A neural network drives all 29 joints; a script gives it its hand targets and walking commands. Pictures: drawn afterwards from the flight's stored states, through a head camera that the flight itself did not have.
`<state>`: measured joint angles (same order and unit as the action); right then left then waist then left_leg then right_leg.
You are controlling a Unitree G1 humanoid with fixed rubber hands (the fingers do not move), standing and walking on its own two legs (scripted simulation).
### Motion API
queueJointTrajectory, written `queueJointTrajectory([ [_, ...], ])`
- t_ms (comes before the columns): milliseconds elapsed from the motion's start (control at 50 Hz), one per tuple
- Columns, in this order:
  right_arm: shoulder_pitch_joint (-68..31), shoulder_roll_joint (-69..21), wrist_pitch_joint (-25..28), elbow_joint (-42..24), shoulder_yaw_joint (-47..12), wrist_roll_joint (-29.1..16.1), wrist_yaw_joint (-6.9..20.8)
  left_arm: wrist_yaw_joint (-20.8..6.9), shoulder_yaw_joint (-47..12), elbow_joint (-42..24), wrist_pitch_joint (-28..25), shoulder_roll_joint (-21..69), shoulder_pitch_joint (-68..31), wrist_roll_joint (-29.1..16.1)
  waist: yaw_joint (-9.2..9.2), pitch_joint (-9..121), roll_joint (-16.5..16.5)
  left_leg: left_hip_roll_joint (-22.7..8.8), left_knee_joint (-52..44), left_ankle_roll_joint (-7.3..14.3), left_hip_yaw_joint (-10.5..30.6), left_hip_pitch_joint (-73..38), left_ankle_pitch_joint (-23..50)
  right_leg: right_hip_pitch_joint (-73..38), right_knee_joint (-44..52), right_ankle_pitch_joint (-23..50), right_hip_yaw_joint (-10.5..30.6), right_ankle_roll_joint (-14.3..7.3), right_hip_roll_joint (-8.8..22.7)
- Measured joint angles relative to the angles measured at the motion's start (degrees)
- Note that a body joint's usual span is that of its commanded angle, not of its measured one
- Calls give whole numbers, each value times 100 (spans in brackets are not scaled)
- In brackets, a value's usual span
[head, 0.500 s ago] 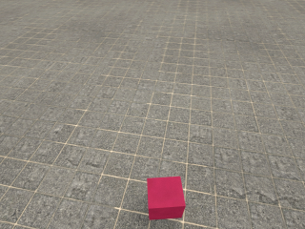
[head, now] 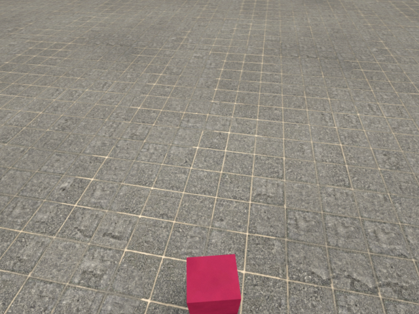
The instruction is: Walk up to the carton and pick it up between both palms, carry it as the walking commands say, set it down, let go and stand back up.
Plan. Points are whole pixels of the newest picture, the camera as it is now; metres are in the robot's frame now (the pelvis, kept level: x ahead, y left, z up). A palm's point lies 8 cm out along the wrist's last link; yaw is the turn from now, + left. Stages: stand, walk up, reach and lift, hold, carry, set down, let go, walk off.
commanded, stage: walk up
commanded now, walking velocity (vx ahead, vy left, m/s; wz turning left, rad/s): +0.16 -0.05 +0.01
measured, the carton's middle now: (212, 286) +0.40 +0.00 -0.65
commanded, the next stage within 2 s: none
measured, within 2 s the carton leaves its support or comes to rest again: neither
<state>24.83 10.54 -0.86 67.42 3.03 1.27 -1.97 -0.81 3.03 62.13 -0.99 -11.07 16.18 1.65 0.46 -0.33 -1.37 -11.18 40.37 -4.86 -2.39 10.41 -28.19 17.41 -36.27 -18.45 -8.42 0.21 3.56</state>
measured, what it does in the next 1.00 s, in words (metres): steps on the spot: left foot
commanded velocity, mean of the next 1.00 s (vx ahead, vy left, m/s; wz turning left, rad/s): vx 0.00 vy -0.01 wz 0.00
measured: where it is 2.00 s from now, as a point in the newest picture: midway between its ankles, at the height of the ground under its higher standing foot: outside the picture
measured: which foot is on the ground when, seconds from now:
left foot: up 0.00-0.20, down 0.22-1.00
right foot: down 0.00-1.00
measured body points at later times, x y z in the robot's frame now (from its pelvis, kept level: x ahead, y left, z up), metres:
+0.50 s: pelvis +0.07 -0.02 +0.02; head +0.07 -0.01 +0.47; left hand +0.06 +0.20 -0.14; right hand +0.08 -0.23 -0.14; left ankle +0.07 +0.08 -0.72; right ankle +0.01 -0.11 -0.72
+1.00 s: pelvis +0.07 -0.04 +0.02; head +0.08 -0.05 +0.47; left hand +0.06 +0.16 -0.14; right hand +0.06 -0.25 -0.15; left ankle +0.07 +0.08 -0.72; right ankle +0.01 -0.11 -0.72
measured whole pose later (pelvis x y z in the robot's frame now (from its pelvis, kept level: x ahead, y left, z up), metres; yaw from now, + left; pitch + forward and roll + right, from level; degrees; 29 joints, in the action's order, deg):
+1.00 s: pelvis +0.07 -0.04 +0.02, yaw -2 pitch -2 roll +1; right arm 15.0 6.8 -0.4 67.1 0.8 0.6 -2.7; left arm 3.1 0.4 66.7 -1.0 -5.2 17.1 0.2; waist 0.0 -2.9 -0.1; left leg -2.0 21.9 -0.5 -7.0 6.8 -12.7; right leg 1.9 -21.0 -17.2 -7.9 -3.3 -0.7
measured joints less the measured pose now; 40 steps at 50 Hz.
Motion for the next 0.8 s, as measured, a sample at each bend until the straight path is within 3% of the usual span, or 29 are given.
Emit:
queueJointTrajectory([
  [40, -149, 32, -11, -86, -17, 4, 33, 91, -78, 16, -70, 96, 82, 7, -59, -35, -15, 249, 1077, 119, 98, 514, -157, -190, 219, 40, -93, -142, -51],
  [100, -525, 82, 51, -253, -54, -75, 41, 197, -188, 186, -113, 301, 178, -23, -139, -125, -85, 523, 1240, 181, -43, 906, 155, -562, 800, 278, -164, -190, -174],
  [180, -1032, -5, 46, -376, -160, -64, -8, 263, -231, 486, -71, 511, 149, -60, -275, -192, -121, 752, 89, 206, -161, 875, 685, -841, 1186, 394, -169, -215, -365],
  [220, -1224, -110, 62, -406, -202, -56, -26, 279, -236, 582, -30, 552, 111, -89, -272, -215, -113, 802, -722, 268, -188, 671, 1307, -915, 1159, 327, -194, -210, -449],
  [260, -1363, -275, 80, -359, -180, -37, -113, 285, -243, 630, 22, 502, 83, -106, -253, -236, 123, 909, -1023, 591, -285, 425, 1504, -990, 1040, 194, -128, -182, -361],
  [320, -1369, -330, 95, -367, -211, -43, -80, 293, -251, 534, 96, 488, 102, -124, -231, -131, 333, 1033, -1398, 724, -420, 128, 1526, -1131, 1161, 179, -7, -96, -252],
  [480, -1187, -289, 144, -185, -209, -81, -70, 334, -230, 400, 19, 434, -17, -138, -127, -100, 210, 1114, -1912, 686, -485, -238, 1650, -1426, 1564, 259, 54, -114, -225],
  [800, -893, -392, 86, -26, -245, -70, -62, 380, -232, 425, 42, 465, -29, -154, -16, -265, 112, 1023, -1864, 544, -481, -348, 1538, -1512, 1482, 101, 62, -239, -310],
])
